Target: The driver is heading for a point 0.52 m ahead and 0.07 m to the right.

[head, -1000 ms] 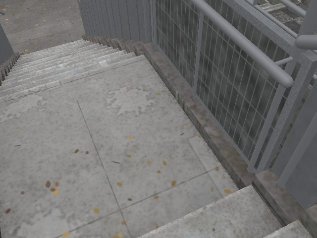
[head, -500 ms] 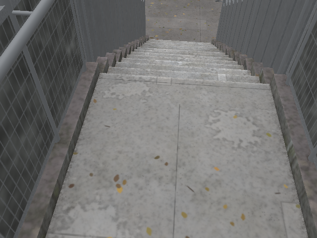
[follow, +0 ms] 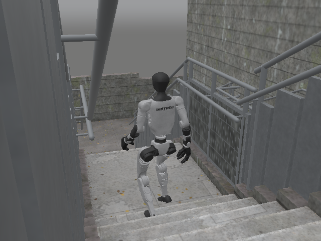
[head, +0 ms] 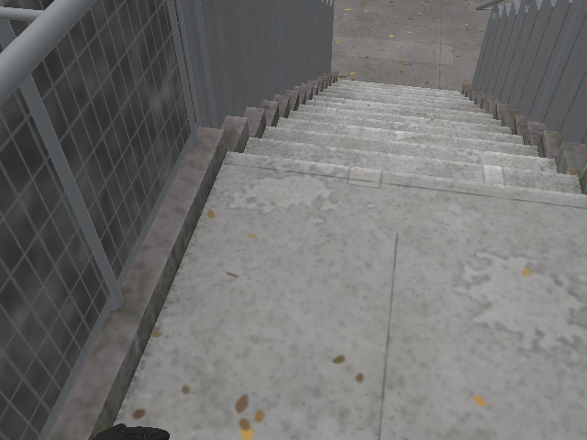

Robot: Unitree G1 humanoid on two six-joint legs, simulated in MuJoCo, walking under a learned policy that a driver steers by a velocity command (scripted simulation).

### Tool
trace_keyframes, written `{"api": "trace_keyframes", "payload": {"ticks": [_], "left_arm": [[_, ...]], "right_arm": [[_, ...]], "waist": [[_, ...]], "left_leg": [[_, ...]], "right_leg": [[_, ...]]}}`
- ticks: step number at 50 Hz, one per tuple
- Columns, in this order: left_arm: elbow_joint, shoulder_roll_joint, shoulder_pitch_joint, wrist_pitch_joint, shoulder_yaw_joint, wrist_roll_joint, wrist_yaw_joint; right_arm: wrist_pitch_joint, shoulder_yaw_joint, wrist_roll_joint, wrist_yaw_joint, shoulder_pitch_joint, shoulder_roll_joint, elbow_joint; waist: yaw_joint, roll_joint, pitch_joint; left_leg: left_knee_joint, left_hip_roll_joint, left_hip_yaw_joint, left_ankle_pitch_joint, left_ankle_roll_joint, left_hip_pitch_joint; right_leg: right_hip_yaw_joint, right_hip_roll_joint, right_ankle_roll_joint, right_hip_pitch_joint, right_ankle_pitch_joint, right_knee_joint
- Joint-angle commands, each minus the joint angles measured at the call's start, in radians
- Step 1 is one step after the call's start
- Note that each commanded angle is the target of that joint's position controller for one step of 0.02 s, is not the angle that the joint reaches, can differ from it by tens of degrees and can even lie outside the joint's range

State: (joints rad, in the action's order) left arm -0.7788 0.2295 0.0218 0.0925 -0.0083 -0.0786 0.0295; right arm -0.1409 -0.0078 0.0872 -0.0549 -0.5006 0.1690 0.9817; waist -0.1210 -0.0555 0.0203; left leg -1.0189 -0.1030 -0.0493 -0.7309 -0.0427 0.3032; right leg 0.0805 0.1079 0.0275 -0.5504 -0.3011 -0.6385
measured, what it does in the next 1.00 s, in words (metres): goes down: right foot 0.16 m lower, then left foot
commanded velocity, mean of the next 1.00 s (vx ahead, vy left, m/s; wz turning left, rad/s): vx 0.30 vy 0.00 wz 0.16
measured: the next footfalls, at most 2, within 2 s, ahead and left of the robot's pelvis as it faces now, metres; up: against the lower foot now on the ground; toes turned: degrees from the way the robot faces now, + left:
right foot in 0.06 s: +0.17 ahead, -0.15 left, -0.16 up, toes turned +2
left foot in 0.48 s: +0.44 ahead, +0.11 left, -0.16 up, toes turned +8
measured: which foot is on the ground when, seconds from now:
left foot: down 0.00-0.08, up 0.10-0.46, down 0.48-1.00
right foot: up 0.00-0.04, down 0.06-0.48, up 0.50-0.94, down 0.96-1.00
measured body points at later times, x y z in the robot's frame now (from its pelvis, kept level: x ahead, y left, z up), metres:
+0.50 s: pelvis +0.29 +0.00 -0.10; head +0.31 +0.01 +0.35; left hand +0.18 +0.24 -0.25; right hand +0.59 -0.16 -0.16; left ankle +0.40 +0.10 -0.83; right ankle +0.14 -0.15 -0.81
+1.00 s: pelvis +0.40 -0.01 -0.08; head +0.41 +0.00 +0.37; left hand +0.49 +0.26 -0.21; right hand +0.56 -0.23 -0.21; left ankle +0.40 +0.10 -0.82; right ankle +0.43 -0.18 -0.82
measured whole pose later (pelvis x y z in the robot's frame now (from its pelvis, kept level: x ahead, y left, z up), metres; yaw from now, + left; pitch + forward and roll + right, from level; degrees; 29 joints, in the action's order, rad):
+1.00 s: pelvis +0.40 -0.01 -0.08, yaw +7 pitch +1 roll +1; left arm -0.90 0.21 0.12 -0.02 0.07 0.00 -0.04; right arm -0.02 0.04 -0.01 0.03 -0.08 0.17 0.98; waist 0.00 -0.05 0.00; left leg -0.42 -0.03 0.03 -0.20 -0.02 0.24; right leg 0.07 0.10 0.09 -0.25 0.21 -0.44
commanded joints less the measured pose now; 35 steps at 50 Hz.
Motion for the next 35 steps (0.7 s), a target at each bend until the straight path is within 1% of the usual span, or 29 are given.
{"api": "trace_keyframes", "payload": {"ticks": [1, 2, 3, 4, 5, 6, 7, 8, 9, 10, 11, 12, 13, 14, 16, 19, 20, 21, 23, 24, 25, 26, 27, 28, 29, 30, 31, 32, 35], "left_arm": [[-0.032, 0.113, 0.100, -0.020, 0.020, -0.023, 0.015], [-0.052, 0.145, 0.151, -0.012, 0.033, -0.002, 0.015], [-0.077, 0.155, 0.206, 0.010, 0.086, 0.152, -0.004], [-0.166, 0.200, 0.461, 0.012, 0.099, 0.135, -0.008], [-0.216, 0.236, 0.605, 0.002, 0.112, 0.123, 0.000], [-0.242, 0.250, 0.631, -0.012, 0.123, 0.125, 0.010], [-0.278, 0.253, 0.600, -0.022, 0.126, 0.128, 0.005], [-0.247, 0.087, 0.509, -0.023, 0.074, 0.088, -0.015], [-0.251, 0.043, 0.428, -0.014, 0.050, 0.064, -0.021], [-0.239, 0.013, 0.316, -0.018, 0.030, 0.055, -0.022], [-0.237, -0.024, 0.254, -0.009, 0.014, 0.057, -0.027], [-0.211, 0.005, 0.165, -0.010, 0.012, 0.041, -0.041], [-0.209, 0.052, 0.158, -0.011, 0.022, 0.039, -0.058], [-0.204, 0.097, 0.181, 0.000, 0.030, 0.051, -0.072], [-0.231, 0.124, 0.264, 0.001, 0.044, 0.109, -0.085], [-0.269, 0.138, 0.363, -0.002, 0.080, 0.143, -0.089], [-0.288, 0.139, 0.420, -0.009, 0.086, 0.135, -0.085], [-0.294, 0.127, 0.437, -0.018, 0.089, 0.125, -0.076], [-0.286, 0.140, 0.437, -0.027, 0.094, 0.112, -0.069], [-0.228, 0.176, 0.375, -0.018, 0.108, 0.090, -0.067], [-0.214, 0.082, 0.415, -0.019, 0.085, 0.054, -0.050], [-0.274, 0.043, 0.614, -0.022, 0.064, 0.078, -0.029], [-0.275, 0.097, 0.582, -0.031, 0.099, 0.109, -0.029], [-0.124, 0.079, 0.325, -0.014, 0.088, 0.104, -0.047], [-0.097, 0.090, 0.272, -0.017, 0.100, 0.096, -0.059], [-0.104, 0.116, 0.282, -0.033, 0.117, 0.093, -0.074], [-0.116, 0.098, 0.316, -0.051, 0.122, 0.087, -0.077], [-0.145, 0.074, 0.366, -0.069, 0.124, 0.098, -0.077], [-0.101, 0.016, 0.308, -0.087, 0.110, 0.089, -0.083]], "right_arm": [[0.013, 0.015, -0.015, -0.004, -0.006, 0.120, -0.061], [0.038, 0.028, -0.022, -0.007, 0.013, 0.169, -0.063], [0.064, 0.058, -0.150, 0.062, 0.004, 0.108, -0.028], [0.054, 0.040, -0.152, 0.064, -0.121, 0.038, 0.028], [0.036, 0.033, -0.196, 0.068, -0.167, 0.014, 0.005], [0.027, 0.028, -0.196, 0.086, -0.105, 0.032, -0.049], [0.029, 0.026, -0.219, 0.102, 0.093, 0.008, -0.144], [0.050, 0.031, -0.200, 0.118, 0.285, 0.033, -0.178], [0.074, 0.022, -0.189, 0.117, 0.352, 0.018, -0.208], [0.099, 0.010, -0.152, 0.110, 0.346, -0.026, -0.218], [0.105, 0.017, -0.150, 0.099, 0.339, -0.026, -0.222], [0.098, 0.018, -0.129, 0.089, 0.336, -0.015, -0.248], [0.094, 0.032, -0.085, 0.092, 0.337, 0.029, -0.241], [0.081, 0.041, -0.067, 0.088, 0.372, 0.048, -0.247], [0.073, 0.037, -0.103, 0.078, 0.479, 0.032, -0.271], [0.079, 0.038, -0.127, 0.061, 0.596, 0.049, -0.274], [0.075, 0.038, -0.135, 0.058, 0.636, 0.054, -0.276], [0.073, 0.045, -0.123, 0.048, 0.643, 0.053, -0.277], [0.057, 0.085, -0.103, 0.037, 0.522, 0.099, -0.231], [0.056, 0.092, -0.076, 0.030, 0.343, 0.151, -0.156], [0.061, 0.116, -0.042, 0.031, 0.173, 0.215, -0.110], [0.065, 0.134, -0.106, 0.041, 0.057, 0.271, -0.100], [0.061, 0.134, -0.122, 0.040, 0.102, 0.285, -0.107], [0.103, 0.110, -0.143, 0.066, 0.348, 0.225, -0.144], [0.115, 0.084, -0.133, 0.074, 0.445, 0.134, -0.146], [0.123, 0.079, -0.114, 0.078, 0.482, 0.107, -0.148], [0.132, 0.082, -0.073, 0.065, 0.504, 0.107, -0.154], [0.132, 0.074, -0.056, 0.050, 0.514, 0.091, -0.159], [0.126, 0.064, -0.064, 0.065, 0.503, 0.097, -0.121]], "waist": [[0.085, 0.044, -0.143], [0.114, 0.032, -0.135], [0.125, -0.008, -0.030], [0.182, -0.164, 0.149], [0.226, -0.219, 0.297], [0.225, -0.226, 0.337], [0.229, -0.222, 0.246], [0.248, -0.021, 0.099], [0.207, 0.017, 0.008], [0.121, 0.087, -0.059], [0.067, 0.054, -0.139], [0.021, 0.009, -0.137], [0.028, -0.009, -0.118], [0.047, -0.018, -0.063], [0.086, -0.065, 0.003], [0.146, 0.002, -0.078], [0.168, 0.006, -0.101], [0.169, 0.003, -0.091], [0.101, -0.017, -0.015], [0.060, 0.052, 0.028], [0.025, 0.123, 0.275], [0.012, 0.113, 0.500], [0.041, 0.008, 0.482], [0.126, 0.226, 0.234], [0.163, 0.211, 0.161], [0.195, 0.152, 0.131], [0.213, 0.116, 0.168], [0.231, 0.080, 0.176], [0.230, 0.109, 0.140]], "left_leg": [[0.077, 0.188, -0.385, 0.077, -0.180, 0.196], [-0.039, 0.176, -0.389, 0.144, -0.162, 0.132], [-0.249, 0.056, -0.294, 0.339, -0.127, 0.145], [-0.633, -0.015, -0.191, -0.021, -0.064, 0.459], [-1.112, -0.035, -0.141, -0.191, 0.006, 0.812], [-1.289, 0.029, -0.089, -0.093, 0.041, 0.951], [-1.255, 0.062, -0.005, 0.047, 0.053, 1.129], [-1.179, 0.101, -0.031, 0.153, 0.040, 1.154], [-1.051, 0.144, -0.073, 0.208, 0.026, 1.052], [-0.971, 0.171, -0.090, 0.227, 0.015, 0.949], [-0.753, 0.180, -0.146, 0.356, -0.012, 0.914], [-0.470, 0.184, -0.111, 0.484, -0.006, 0.749], [-0.261, 0.170, -0.022, 0.656, 0.018, 0.562], [-0.042, 0.174, 0.006, 0.802, 0.034, 0.379], [0.194, 0.140, 0.036, 0.890, 0.072, 0.226], [0.409, 0.124, 0.047, 0.784, 0.044, 0.346], [0.453, 0.116, 0.063, 0.765, 0.029, 0.357], [0.490, 0.100, 0.083, 0.742, 0.016, 0.312], [0.539, 0.050, 0.123, 0.711, -0.037, 0.105], [0.589, 0.061, 0.085, 1.149, -0.086, -0.064], [0.421, 0.316, -0.127, 1.717, -0.226, -0.661], [0.452, 0.592, -0.595, 1.648, -0.279, -0.875], [0.497, 0.580, -0.578, 1.310, -0.261, -0.735], [0.553, 0.422, -0.182, 1.533, -0.274, -0.436], [0.593, 0.353, -0.121, 1.523, -0.254, -0.307], [0.621, 0.325, -0.079, 1.460, -0.231, -0.207], [0.666, 0.312, -0.044, 1.367, -0.240, -0.103], [0.703, 0.318, -0.054, 1.219, -0.235, -0.055], [0.730, 0.313, -0.041, 1.129, -0.209, 0.021]], "right_leg": [[-0.001, 0.012, -0.007, 0.282, -0.021, 0.277], [-0.021, 0.005, -0.032, 0.341, -0.065, 0.395], [0.006, 0.000, -0.070, 0.448, -0.140, 0.332], [0.015, 0.119, -0.137, 0.892, -0.551, 0.029], [0.173, 0.293, -0.245, 1.159, -0.561, -0.110], [0.361, 0.370, -0.314, 1.145, -0.273, 0.000], [0.547, 0.412, -0.373, 1.069, 0.282, 0.211], [0.523, 0.405, -0.355, 0.893, 0.350, 0.294], [0.517, 0.403, -0.345, 0.668, 0.331, 0.280], [0.436, 0.352, -0.313, 0.437, 0.343, 0.267], [0.313, 0.271, -0.238, 0.307, 0.430, 0.269], [0.167, 0.175, -0.195, 0.127, 0.464, 0.336], [0.054, 0.099, -0.198, 0.006, 0.385, 0.390], [-0.010, 0.067, -0.195, -0.023, 0.287, 0.431], [-0.029, 0.077, -0.202, 0.098, 0.249, 0.464], [0.010, 0.143, -0.190, 0.402, 0.210, 0.441], [0.002, 0.150, -0.175, 0.468, 0.217, 0.411], [-0.007, 0.153, -0.161, 0.513, 0.099, 0.371], [-0.050, 0.115, -0.135, 0.536, -0.176, 0.172], [-0.058, 0.060, -0.087, 0.477, -0.353, -0.026], [-0.094, -0.028, -0.030, 0.062, 0.114, -0.423], [0.149, -0.181, -0.026, -0.095, 0.949, -0.649], [0.300, -0.164, -0.029, -0.132, 0.883, -0.774], [0.082, -0.105, -0.029, -0.126, 0.909, -0.746], [0.023, -0.082, -0.024, -0.154, 0.864, -0.665], [-0.001, -0.061, -0.015, -0.104, 0.825, -0.614], [-0.028, -0.054, -0.011, 0.009, 0.727, -0.613], [-0.013, -0.022, -0.006, 0.075, 0.659, -0.596], [0.021, 0.013, 0.008, 0.150, 0.565, -0.372]]}}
